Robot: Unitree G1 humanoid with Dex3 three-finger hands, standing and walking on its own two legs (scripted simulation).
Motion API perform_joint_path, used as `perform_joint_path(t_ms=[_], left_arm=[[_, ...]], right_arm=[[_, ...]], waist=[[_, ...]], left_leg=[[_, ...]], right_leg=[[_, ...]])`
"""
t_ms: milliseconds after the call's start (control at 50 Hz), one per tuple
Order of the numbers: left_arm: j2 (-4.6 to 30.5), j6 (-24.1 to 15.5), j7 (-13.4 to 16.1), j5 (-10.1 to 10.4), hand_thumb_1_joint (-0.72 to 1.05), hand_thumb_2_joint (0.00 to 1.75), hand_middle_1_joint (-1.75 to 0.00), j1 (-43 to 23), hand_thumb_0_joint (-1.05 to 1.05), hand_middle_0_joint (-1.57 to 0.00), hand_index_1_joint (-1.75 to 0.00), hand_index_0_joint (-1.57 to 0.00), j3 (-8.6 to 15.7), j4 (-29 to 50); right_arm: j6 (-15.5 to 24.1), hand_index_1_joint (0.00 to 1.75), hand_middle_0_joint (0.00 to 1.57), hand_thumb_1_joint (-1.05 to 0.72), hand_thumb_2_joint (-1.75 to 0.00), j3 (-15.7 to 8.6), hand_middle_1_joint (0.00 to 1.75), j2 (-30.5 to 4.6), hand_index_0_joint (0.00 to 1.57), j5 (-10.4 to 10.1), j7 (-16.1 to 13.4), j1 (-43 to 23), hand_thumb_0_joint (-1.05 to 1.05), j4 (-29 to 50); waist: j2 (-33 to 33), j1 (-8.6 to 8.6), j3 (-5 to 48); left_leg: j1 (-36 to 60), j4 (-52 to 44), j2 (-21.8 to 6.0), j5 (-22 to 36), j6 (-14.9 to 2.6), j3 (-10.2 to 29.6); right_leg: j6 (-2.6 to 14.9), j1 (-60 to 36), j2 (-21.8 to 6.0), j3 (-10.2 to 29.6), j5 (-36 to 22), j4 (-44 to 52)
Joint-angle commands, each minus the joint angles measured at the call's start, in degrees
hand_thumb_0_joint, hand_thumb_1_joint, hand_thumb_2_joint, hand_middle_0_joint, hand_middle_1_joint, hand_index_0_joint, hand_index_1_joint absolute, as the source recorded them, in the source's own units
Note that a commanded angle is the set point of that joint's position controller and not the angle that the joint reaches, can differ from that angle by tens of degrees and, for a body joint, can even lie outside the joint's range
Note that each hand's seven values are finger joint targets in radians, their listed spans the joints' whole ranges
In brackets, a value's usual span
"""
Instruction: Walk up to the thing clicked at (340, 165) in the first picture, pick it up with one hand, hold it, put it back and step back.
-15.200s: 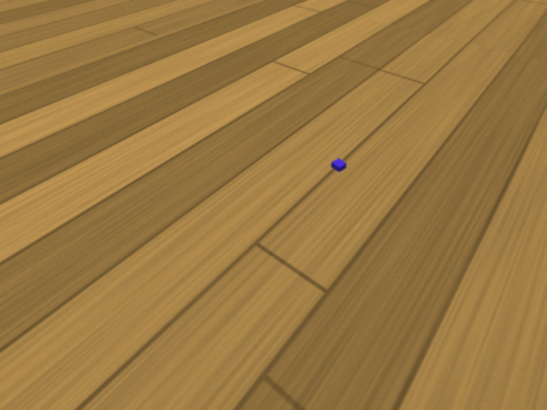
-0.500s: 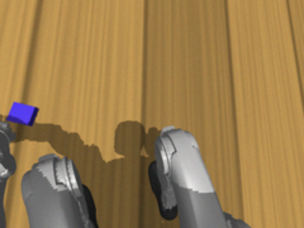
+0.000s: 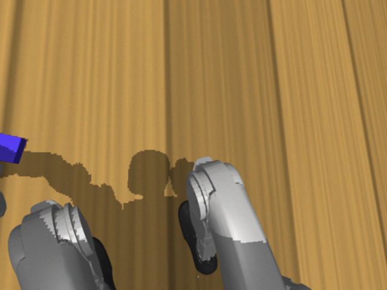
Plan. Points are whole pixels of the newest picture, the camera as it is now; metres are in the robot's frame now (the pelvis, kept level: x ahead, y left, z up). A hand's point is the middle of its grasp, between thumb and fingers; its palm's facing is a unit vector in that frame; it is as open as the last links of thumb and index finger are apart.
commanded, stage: rise first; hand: left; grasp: from above
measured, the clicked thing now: (5, 148) +0.46 +0.31 -0.30
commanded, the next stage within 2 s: none
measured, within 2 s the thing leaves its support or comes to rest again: neither
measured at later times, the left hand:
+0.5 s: hand out of the picture +0.43 +0.34 -0.19, palm faces -0.09 -0.42 -0.90, open 13.9 cm
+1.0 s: hand out of the picture +0.42 +0.34 -0.19, palm faces -0.11 -0.42 -0.90, open 14.1 cm
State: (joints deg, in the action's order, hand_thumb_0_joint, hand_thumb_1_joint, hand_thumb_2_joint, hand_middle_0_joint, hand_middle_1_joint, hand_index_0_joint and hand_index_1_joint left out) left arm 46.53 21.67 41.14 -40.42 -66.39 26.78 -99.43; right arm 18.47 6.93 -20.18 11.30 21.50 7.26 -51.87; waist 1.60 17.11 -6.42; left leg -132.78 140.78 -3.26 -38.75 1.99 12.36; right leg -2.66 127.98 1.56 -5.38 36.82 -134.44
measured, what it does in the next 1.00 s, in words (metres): stands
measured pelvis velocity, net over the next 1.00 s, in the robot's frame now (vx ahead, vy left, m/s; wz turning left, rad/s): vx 0.00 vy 0.00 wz -0.01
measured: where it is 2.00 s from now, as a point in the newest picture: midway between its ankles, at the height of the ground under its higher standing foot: (155, 269)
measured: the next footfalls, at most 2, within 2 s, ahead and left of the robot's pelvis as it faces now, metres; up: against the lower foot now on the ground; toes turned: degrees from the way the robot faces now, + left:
none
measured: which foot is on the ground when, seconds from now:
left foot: down 0.00-1.00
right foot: down 0.00-1.00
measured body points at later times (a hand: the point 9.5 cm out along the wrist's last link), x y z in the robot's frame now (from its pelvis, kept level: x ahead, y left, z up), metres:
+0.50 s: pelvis +0.00 +0.00 +0.00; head +0.27 +0.07 +0.36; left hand +0.43 +0.36 -0.13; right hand +0.00 -0.26 -0.08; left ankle +0.08 +0.14 -0.29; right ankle +0.11 -0.12 -0.28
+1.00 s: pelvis +0.00 +0.00 +0.01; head +0.27 +0.07 +0.36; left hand +0.43 +0.36 -0.13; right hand +0.01 -0.26 -0.08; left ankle +0.08 +0.14 -0.28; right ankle +0.11 -0.12 -0.28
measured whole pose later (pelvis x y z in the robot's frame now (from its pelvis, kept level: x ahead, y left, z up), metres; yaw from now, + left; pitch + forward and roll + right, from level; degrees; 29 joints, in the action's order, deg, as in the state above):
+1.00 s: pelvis +0.00 +0.00 +0.01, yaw -1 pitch +30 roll -10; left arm 49.4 23.3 40.8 -38.7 -67.9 24.9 -100.7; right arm 19.3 9.6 -20.5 9.9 22.2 8.0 -50.1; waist 2.2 18.6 -6.9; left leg -131.6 140.1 -3.5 -39.4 2.3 13.3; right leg -2.4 126.7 1.8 -6.4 37.0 -133.1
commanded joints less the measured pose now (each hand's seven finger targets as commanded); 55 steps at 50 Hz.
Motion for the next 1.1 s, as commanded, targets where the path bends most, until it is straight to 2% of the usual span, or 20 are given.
perform_joint_path(t_ms=[0,80,100,160,180,320,340,360,400,420,460,520,620,700,720,760,840,900,1000,1080], left_arm=[[14.97,0.23,2.64,-0.74,-0.5,0.96,-0.94,-13.52,0.0,-0.16,-0.97,-0.14,-0.97,6.36],[13.64,0.43,2.43,-0.61,-0.54,0.99,-0.97,-15.19,0.0,-0.13,-1.0,-0.11,-2.34,5.9],[14.5,0.23,2.8,-0.23,-0.53,0.98,-0.95,-14.9,0.0,-0.14,-0.98,-0.12,-0.91,4.68],[15.74,0.21,3.1,-0.62,-0.53,0.98,-0.96,-16.1,0.0,-0.15,-0.98,-0.12,-1.15,4.89],[15.28,0.43,2.84,-1.1,-0.51,0.96,-0.97,-17.61,0.0,-0.15,-0.99,-0.13,-3.22,5.45],[17.35,0.43,2.92,-1.14,-0.51,0.96,-0.94,-16.43,0.0,-0.16,-0.97,-0.13,-1.58,4.53],[15.23,0.57,2.72,-0.55,-0.52,0.97,-0.96,-16.73,0.0,-0.15,-0.98,-0.13,-2.99,4.08],[16.35,0.53,3.0,-0.35,-0.55,1.0,-0.97,-16.58,0.0,-0.13,-1.0,-0.1,-1.37,4.08],[15.47,0.81,2.82,-0.34,-0.54,0.98,-0.98,-17.72,0.0,-0.13,-1.0,-0.11,-3.08,4.06],[17.2,0.92,3.17,-0.5,-0.56,1.0,-0.98,-16.87,0.0,-0.13,-1.01,-0.1,-1.75,4.43],[16.06,0.83,3.14,-0.16,-0.54,0.99,-0.96,-16.84,0.0,-0.14,-0.99,-0.11,-2.38,3.13],[17.91,0.72,3.27,-0.12,-0.55,0.99,-0.99,-17.0,0.0,-0.13,-1.01,-0.1,-1.96,3.0],[18.97,0.91,2.72,0.07,-0.53,0.98,-0.99,-16.65,0.0,-0.13,-1.01,-0.11,-1.94,4.75],[18.11,1.02,1.99,-0.26,-0.54,0.98,-0.99,-16.69,0.0,-0.12,-1.01,-0.1,-2.98,6.37],[18.19,1.08,2.11,-0.17,-0.55,1.0,-0.99,-16.64,0.0,-0.11,-1.01,-0.09,-1.97,7.53],[15.41,1.54,1.56,0.06,-0.56,1.0,-1.01,-16.28,0.0,-0.1,-1.03,-0.09,-3.98,6.48],[15.66,1.39,1.71,0.4,-0.57,1.02,-0.99,-15.41,0.0,-0.1,-1.02,-0.08,-2.79,6.53],[14.78,1.35,1.93,0.54,-0.58,1.02,-1.0,-16.82,0.0,-0.1,-1.03,-0.07,-3.92,5.75],[18.67,0.54,2.51,-0.33,-0.56,1.01,-0.99,-16.37,0.0,-0.12,-1.02,-0.09,-2.46,3.56],[18.88,0.36,2.63,-0.13,-0.55,1.0,-0.98,-17.1,0.0,-0.12,-1.0,-0.1,-2.65,3.33]], right_arm=[[0.57,0.3,0.2,-0.91,-0.9,-3.99,0.3,-16.63,0.2,-0.29,0.53,14.18,0.0,-2.0],[0.56,0.3,0.2,-0.9,-0.9,-3.54,0.3,-16.63,0.2,-0.64,0.73,13.4,0.0,-0.16],[0.37,0.3,0.2,-0.9,-0.9,-3.22,0.3,-16.34,0.2,-0.73,0.71,15.28,0.0,-1.67],[0.5,0.3,0.2,-0.91,-0.9,-2.57,0.3,-16.1,0.2,-0.42,0.9,15.67,0.0,-1.89],[0.77,0.3,0.2,-0.91,-0.9,-2.82,0.3,-16.71,0.2,-0.24,0.88,13.75,0.0,-0.9],[0.94,0.3,0.2,-0.91,-0.9,-2.15,0.3,-16.79,0.2,-0.92,1.01,15.82,0.0,-1.9],[0.97,0.3,0.2,-0.91,-0.9,-2.15,0.3,-16.71,0.2,-0.62,1.07,15.22,0.0,-0.64],[1.03,0.3,0.2,-0.91,-0.9,-1.87,0.3,-16.64,0.2,-0.93,1.05,15.61,0.0,-1.53],[0.94,0.3,0.2,-0.91,-0.9,-1.86,0.3,-17.13,0.2,-0.69,1.19,15.13,0.0,-0.48],[0.94,0.3,0.2,-0.91,-0.9,-1.71,0.3,-16.93,0.2,-1.09,1.23,15.31,0.0,-1.12],[0.99,0.3,0.2,-0.91,-0.9,-1.82,0.3,-17.29,0.2,-1.05,1.27,15.35,0.0,-0.73],[1.17,0.3,0.2,-0.91,-0.9,-0.86,0.3,-16.5,0.2,-0.77,1.18,15.27,0.0,-1.0],[1.27,0.3,0.2,-0.91,-0.9,-0.92,0.3,-16.75,0.2,-0.89,1.05,14.86,0.0,-0.65],[1.23,0.3,0.2,-0.91,-0.9,-1.37,0.3,-17.1,0.2,-1.07,0.89,14.89,0.0,0.45],[1.1,0.3,0.2,-0.91,-0.9,-1.59,0.3,-16.91,0.2,-1.22,1.0,15.89,0.0,-0.49],[1.01,0.3,0.2,-0.91,-0.9,-1.89,0.3,-17.32,0.2,-1.27,1.05,14.64,0.0,1.18],[0.85,0.3,0.2,-0.91,-0.9,-1.51,0.3,-16.34,0.2,-1.79,1.02,16.4,0.0,-0.61],[1.0,0.3,0.2,-0.91,-0.9,-2.04,0.3,-17.39,0.2,-1.64,0.78,15.4,0.0,0.52],[1.56,0.3,0.2,-0.91,-0.9,-0.72,0.3,-16.88,0.2,-1.09,0.49,15.75,0.0,-0.68],[2.01,0.3,0.2,-0.91,-0.9,-0.26,0.3,-16.91,0.2,-0.67,0.38,14.72,0.0,-0.64]], waist=[[-20.29,0.75,40.67],[-19.89,2.03,38.6],[-19.32,1.85,39.54],[-18.99,2.74,38.58],[-19.34,3.32,37.85],[-21.35,2.47,39.13],[-21.52,3.1,38.65],[-21.88,2.54,39.64],[-21.38,3.79,38.19],[-21.76,2.83,38.47],[-21.38,3.57,37.41],[-19.2,3.72,36.56],[-20.65,2.89,37.93],[-22.1,3.06,39.72],[-23.71,2.39,40.8],[-23.5,3.4,39.53],[-22.35,2.91,38.85],[-22.25,3.68,37.98],[-19.24,3.7,36.24],[-20.23,3.71,36.65]], left_leg=[[27.61,-13.91,0.06,8.96,-2.47,-6.68],[25.89,-13.69,-0.01,7.43,-2.74,-6.48],[25.07,-13.8,-0.13,7.37,-2.53,-6.72],[25.1,-13.31,-0.06,8.17,-2.67,-6.61],[25.75,-13.08,-0.02,7.75,-2.81,-6.34],[27.24,-14.16,-0.24,7.25,-2.34,-5.74],[27.66,-13.87,-0.26,8.03,-2.22,-6.08],[28.43,-14.39,-0.47,8.08,-2.02,-5.55],[27.86,-13.95,-0.37,8.6,-2.2,-5.58],[27.99,-14.08,-0.44,8.32,-2.25,-5.35],[26.88,-14.26,-0.42,7.95,-2.35,-5.55],[24.8,-13.23,-0.1,7.21,-2.88,-6.01],[25.87,-13.15,-0.24,8.51,-2.68,-6.06],[28.27,-13.68,-0.36,9.33,-2.35,-5.9],[29.85,-14.21,-0.54,10.11,-2.02,-5.62],[29.79,-14.17,-0.51,9.9,-2.0,-5.63],[29.3,-14.8,-0.48,8.88,-2.08,-4.89],[28.68,-14.6,-0.42,8.75,-2.19,-5.39],[25.43,-13.94,-0.17,6.46,-2.73,-5.85],[26.57,-13.86,-0.36,7.09,-2.51,-5.8]], right_leg=[[3.23,-21.02,1.69,-7.42,-11.16,13.39],[3.32,-20.13,2.02,-7.26,-9.98,13.96],[3.32,-21.72,2.32,-6.82,-9.75,14.3],[3.12,-21.79,2.1,-6.93,-10.69,14.14],[3.07,-20.41,1.82,-7.35,-10.52,13.8],[3.44,-20.94,2.0,-7.5,-9.84,14.12],[3.52,-21.29,2.16,-7.35,-10.74,14.04],[3.56,-21.22,2.17,-7.56,-10.71,14.06],[3.47,-20.95,2.14,-7.63,-11.66,13.65],[3.36,-20.71,2.06,-7.7,-11.31,13.93],[3.41,-21.14,2.21,-7.56,-11.13,14.06],[2.97,-22.48,2.31,-7.11,-10.42,15.12],[2.94,-22.9,2.15,-7.07,-11.55,14.7],[3.29,-22.95,2.32,-7.24,-12.3,14.38],[3.47,-22.41,2.23,-7.5,-12.85,14.04],[3.64,-21.27,2.41,-7.57,-12.96,13.86],[3.6,-20.85,2.16,-7.73,-12.04,14.09],[3.63,-20.89,2.36,-7.39,-12.16,14.39],[3.21,-22.45,2.4,-6.9,-9.47,15.63],[3.14,-22.89,2.2,-7.08,-10.28,15.17]])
